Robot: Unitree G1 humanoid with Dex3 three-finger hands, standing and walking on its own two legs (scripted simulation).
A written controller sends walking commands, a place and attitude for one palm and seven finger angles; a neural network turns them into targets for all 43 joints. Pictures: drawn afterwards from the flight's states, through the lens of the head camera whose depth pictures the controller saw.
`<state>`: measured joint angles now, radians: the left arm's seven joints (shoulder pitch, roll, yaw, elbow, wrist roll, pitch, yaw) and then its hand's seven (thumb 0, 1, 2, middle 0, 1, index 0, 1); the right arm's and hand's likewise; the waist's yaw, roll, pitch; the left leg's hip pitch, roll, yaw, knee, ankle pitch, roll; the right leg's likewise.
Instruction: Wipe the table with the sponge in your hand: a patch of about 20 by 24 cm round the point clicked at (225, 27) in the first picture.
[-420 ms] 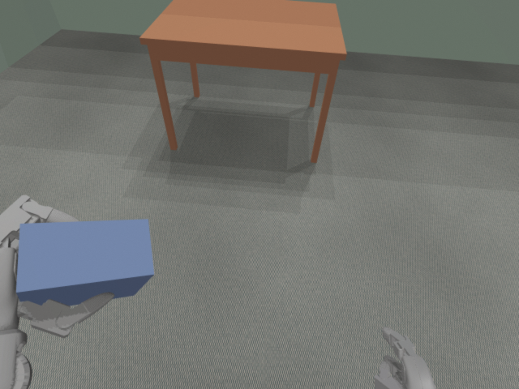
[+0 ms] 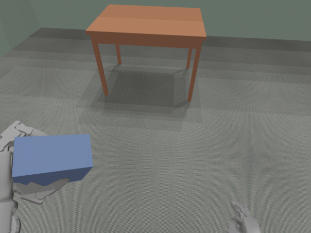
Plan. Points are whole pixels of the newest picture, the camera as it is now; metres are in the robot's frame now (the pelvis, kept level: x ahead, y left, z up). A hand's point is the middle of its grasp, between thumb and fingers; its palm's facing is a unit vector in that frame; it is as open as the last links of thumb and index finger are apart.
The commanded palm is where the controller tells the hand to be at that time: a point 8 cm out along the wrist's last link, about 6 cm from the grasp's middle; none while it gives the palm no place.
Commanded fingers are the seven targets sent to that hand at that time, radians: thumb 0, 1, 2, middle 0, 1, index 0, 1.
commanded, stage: walk to a spot facing it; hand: left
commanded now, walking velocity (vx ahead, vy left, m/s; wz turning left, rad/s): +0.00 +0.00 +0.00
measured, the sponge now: (64, 161) +0.23 +0.20 +0.14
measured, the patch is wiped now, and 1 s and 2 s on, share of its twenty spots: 0.00 0.00 0.00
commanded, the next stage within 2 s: none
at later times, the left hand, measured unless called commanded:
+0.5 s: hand (13, 163) +0.21 +0.29 +0.15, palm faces +0.53 -0.77 -0.34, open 10.8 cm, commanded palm +0.15 +0.33 +0.18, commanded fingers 0.00 0.10 1.30 -1.20 -1.60 -1.20 -1.60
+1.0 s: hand (33, 116) +0.32 +0.31 +0.16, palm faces +0.58 -0.66 -0.48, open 10.8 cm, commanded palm +0.27 +0.33 +0.18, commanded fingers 0.00 0.10 1.30 -1.20 -1.60 -1.20 -1.60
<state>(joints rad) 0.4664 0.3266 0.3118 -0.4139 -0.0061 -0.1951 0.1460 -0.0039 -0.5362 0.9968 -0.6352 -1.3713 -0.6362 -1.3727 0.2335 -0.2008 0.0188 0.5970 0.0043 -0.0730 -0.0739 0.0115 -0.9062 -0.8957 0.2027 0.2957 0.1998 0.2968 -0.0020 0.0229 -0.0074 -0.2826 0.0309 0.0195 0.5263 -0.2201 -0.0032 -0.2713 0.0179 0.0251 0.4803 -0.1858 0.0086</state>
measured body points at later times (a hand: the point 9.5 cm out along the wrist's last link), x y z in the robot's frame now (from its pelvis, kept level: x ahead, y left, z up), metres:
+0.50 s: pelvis +0.04 +0.03 -0.02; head +0.02 +0.04 +0.43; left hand +0.18 +0.33 +0.17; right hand +0.19 -0.21 -0.11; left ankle +0.05 +0.12 -0.73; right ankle +0.05 -0.13 -0.74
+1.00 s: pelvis +0.18 +0.01 +0.00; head +0.20 +0.02 +0.44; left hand +0.29 +0.34 +0.19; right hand +0.38 -0.16 -0.11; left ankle +0.05 +0.12 -0.74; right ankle +0.28 -0.07 -0.73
